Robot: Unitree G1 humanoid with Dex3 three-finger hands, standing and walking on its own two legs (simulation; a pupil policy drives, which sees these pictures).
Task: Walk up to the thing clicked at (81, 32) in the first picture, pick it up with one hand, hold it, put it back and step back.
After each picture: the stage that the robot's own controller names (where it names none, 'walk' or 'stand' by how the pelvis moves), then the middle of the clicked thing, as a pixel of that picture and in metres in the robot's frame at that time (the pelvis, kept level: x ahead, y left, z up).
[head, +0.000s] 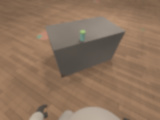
stand; (82, 35) +0.92 +0.09 -0.06
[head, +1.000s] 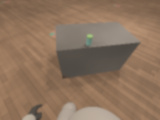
rise first; (89, 40) +0.84 +0.05 -0.05
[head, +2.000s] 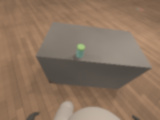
walk; (80, 51) +0.56 +0.11 -0.03
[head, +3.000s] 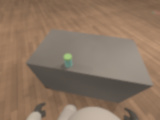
stand; (68, 60) +0.46 +0.19 -0.04
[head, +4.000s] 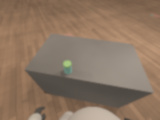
stand; (67, 67) +0.42 +0.18 -0.06
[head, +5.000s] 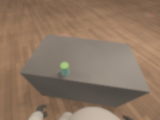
stand; (65, 69) +0.40 +0.19 -0.06
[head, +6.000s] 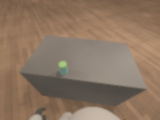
stand; (63, 68) +0.42 +0.21 -0.07
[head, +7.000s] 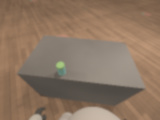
stand; (61, 68) +0.40 +0.23 -0.07
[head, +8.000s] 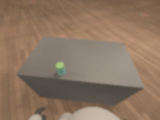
rise first; (60, 69) +0.40 +0.23 -0.07
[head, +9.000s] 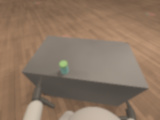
rise first; (64, 67) +0.42 +0.23 -0.06
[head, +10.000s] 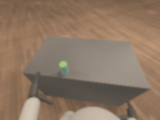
go down; (64, 68) +0.41 +0.23 -0.06
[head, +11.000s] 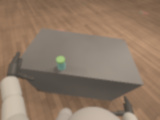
go down; (61, 63) +0.44 +0.21 -0.05
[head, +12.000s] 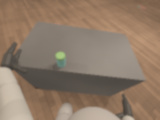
go down; (61, 59) +0.44 +0.20 -0.02
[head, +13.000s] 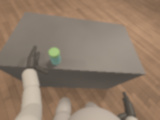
close in; (55, 56) +0.42 +0.21 +0.01
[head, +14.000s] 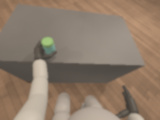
close; (49, 47) +0.47 +0.23 +0.04
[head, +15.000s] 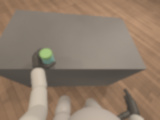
lift; (48, 58) +0.40 +0.23 +0.03
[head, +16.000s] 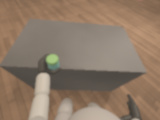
lift; (53, 64) +0.36 +0.21 +0.05
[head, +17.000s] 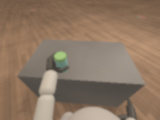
hold; (61, 62) +0.32 +0.17 +0.16
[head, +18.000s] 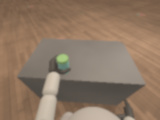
hold; (63, 64) +0.33 +0.16 +0.12
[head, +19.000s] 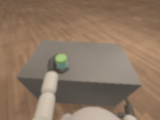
crouch; (62, 64) +0.34 +0.17 +0.13
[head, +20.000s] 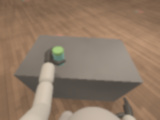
crouch; (58, 56) +0.39 +0.20 +0.12
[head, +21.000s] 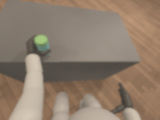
lower; (43, 45) +0.47 +0.24 +0.04
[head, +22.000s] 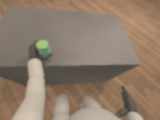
lower; (44, 50) +0.45 +0.24 +0.04
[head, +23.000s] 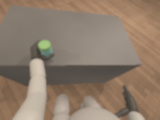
lower; (46, 50) +0.45 +0.23 +0.04
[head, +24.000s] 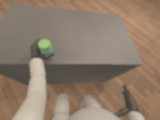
lower; (46, 49) +0.45 +0.23 +0.04
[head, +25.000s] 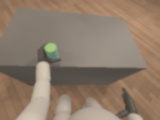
open; (52, 52) +0.44 +0.21 +0.04
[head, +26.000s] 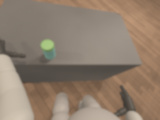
sink last; (49, 50) +0.44 +0.21 +0.03
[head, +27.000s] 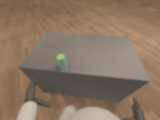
stand; (62, 61) +0.45 +0.24 -0.01
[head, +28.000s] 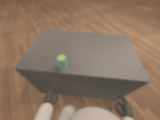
stand; (62, 62) +0.43 +0.22 -0.01
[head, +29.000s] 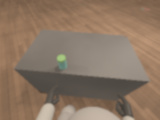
stand; (62, 62) +0.43 +0.22 -0.01
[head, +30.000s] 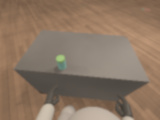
stand; (61, 62) +0.43 +0.22 -0.01
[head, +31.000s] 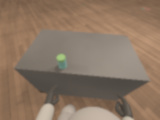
stand; (62, 61) +0.43 +0.22 -0.01
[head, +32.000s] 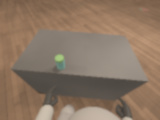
stand; (60, 62) +0.43 +0.22 -0.01
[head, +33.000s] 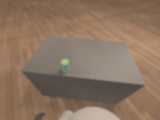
stand; (65, 65) +0.44 +0.21 -0.06
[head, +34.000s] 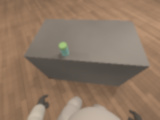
walk; (64, 49) +0.53 +0.24 -0.04
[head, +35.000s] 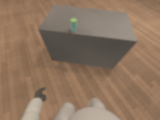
walk; (73, 25) +0.87 +0.19 -0.03
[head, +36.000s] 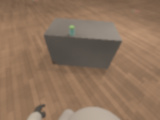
stand; (72, 30) +1.05 +0.25 -0.05
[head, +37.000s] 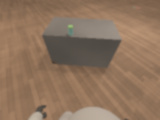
stand; (70, 30) +1.03 +0.27 -0.06
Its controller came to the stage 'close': yes
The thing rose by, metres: 0.20
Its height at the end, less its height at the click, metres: +0.00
